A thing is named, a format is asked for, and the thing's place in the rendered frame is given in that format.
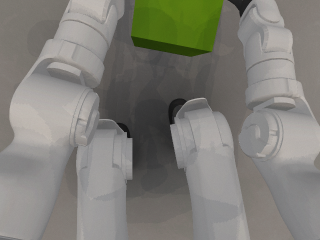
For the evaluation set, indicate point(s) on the right robot thigh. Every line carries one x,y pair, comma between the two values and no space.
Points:
218,211

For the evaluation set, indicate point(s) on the robot left forearm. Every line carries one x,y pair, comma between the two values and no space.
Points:
78,49

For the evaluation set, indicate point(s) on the robot right forearm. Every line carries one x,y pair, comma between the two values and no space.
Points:
269,61

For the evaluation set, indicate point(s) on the carton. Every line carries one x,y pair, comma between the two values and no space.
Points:
183,27

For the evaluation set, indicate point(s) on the robot right upper arm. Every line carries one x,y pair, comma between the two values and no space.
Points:
283,146

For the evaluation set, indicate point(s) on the robot right hand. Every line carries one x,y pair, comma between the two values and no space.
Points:
241,5

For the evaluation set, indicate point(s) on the robot left shin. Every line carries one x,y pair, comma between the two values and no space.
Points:
83,151

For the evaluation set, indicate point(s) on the robot left upper arm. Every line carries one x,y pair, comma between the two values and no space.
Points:
50,117

